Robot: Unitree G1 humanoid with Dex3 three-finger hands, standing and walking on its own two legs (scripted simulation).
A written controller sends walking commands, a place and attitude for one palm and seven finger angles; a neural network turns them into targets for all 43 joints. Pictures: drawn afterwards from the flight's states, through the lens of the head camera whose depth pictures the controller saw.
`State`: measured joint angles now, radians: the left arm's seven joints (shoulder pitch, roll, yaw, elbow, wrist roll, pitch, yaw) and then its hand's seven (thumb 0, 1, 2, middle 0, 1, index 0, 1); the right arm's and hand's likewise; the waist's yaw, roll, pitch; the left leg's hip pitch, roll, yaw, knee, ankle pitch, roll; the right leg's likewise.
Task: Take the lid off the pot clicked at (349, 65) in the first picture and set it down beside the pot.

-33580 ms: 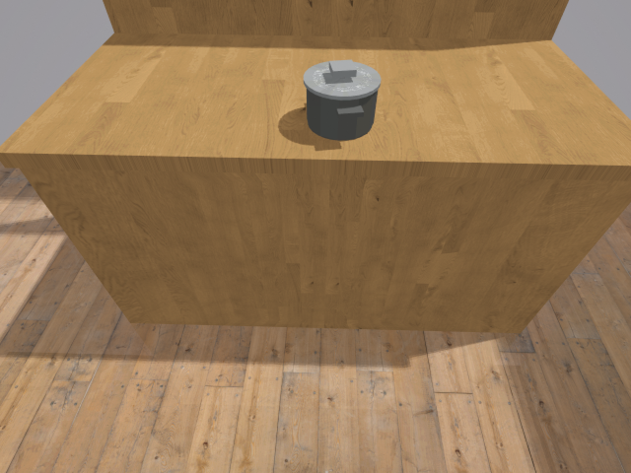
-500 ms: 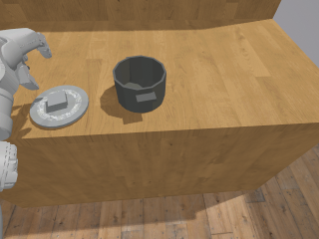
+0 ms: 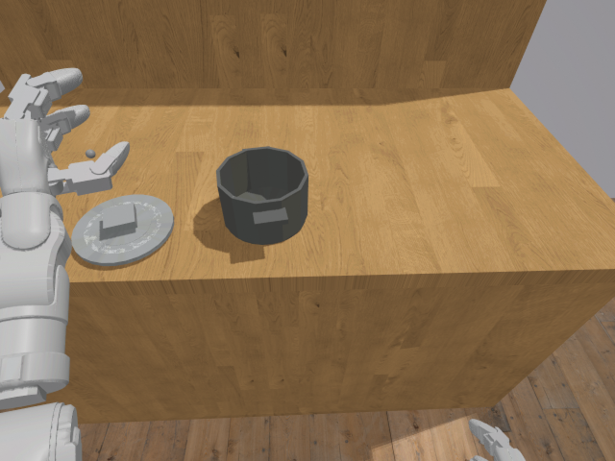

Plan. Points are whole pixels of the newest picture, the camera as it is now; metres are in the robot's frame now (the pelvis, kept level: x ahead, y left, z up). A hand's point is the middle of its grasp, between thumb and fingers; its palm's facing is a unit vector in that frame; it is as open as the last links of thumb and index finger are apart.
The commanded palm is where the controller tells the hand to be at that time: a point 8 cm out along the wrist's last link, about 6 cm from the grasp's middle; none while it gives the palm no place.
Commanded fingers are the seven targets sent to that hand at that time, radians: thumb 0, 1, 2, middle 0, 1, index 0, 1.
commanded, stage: draw the hand back to the body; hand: left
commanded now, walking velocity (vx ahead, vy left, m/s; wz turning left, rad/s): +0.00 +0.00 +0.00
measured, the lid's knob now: (120, 218) +0.48 +0.34 +0.03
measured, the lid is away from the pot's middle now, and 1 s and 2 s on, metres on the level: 0.25 0.25 0.25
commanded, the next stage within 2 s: step back with the hand held close in 1.30 s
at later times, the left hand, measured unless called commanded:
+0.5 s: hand (93, 214) +0.29 +0.23 +0.22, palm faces +0.49 -0.84 -0.24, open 7.8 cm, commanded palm +0.24 +0.26 +0.23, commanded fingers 0.00 0.90 0.90 -0.20 -0.30 -0.20 -0.30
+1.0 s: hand (77, 293) +0.21 +0.21 +0.21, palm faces +0.44 -0.84 -0.32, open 7.4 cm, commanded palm +0.15 +0.25 +0.22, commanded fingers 0.00 0.90 0.90 -0.20 -0.30 -0.20 -0.30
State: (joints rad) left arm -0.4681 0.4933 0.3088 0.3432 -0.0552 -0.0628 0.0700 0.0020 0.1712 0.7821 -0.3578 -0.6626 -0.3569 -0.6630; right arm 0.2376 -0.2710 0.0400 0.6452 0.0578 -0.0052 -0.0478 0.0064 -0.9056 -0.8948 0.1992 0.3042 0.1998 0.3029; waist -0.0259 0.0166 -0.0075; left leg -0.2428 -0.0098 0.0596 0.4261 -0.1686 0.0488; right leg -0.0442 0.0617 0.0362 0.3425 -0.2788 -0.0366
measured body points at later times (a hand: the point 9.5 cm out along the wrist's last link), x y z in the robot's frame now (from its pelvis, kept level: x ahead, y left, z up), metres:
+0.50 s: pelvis +0.01 -0.05 +0.00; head -0.01 -0.08 +0.45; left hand +0.26 +0.27 +0.24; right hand +0.20 -0.28 -0.09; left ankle +0.04 +0.09 -0.74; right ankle -0.06 -0.10 -0.74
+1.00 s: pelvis +0.01 -0.04 +0.00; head -0.02 -0.06 +0.45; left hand +0.19 +0.26 +0.22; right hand +0.20 -0.26 -0.09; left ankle +0.04 +0.09 -0.74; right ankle -0.06 -0.10 -0.74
